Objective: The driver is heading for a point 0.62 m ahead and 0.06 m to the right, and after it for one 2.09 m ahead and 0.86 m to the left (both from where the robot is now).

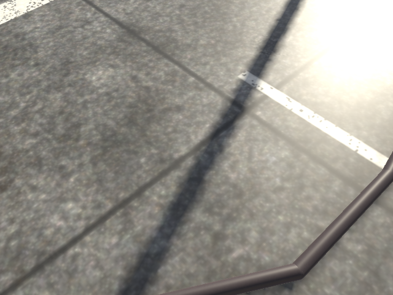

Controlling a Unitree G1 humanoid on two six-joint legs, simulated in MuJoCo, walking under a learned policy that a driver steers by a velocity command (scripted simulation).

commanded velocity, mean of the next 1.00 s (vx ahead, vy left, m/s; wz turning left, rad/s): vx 0.21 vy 0.00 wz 0.04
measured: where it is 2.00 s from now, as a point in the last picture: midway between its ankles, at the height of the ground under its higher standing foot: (224, 250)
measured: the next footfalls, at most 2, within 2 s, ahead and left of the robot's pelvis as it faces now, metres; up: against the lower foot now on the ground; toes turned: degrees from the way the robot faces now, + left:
left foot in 0.16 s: +0.02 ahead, +0.15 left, +0.00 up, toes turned -3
left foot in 0.90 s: +0.32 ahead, +0.18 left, +0.02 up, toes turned +2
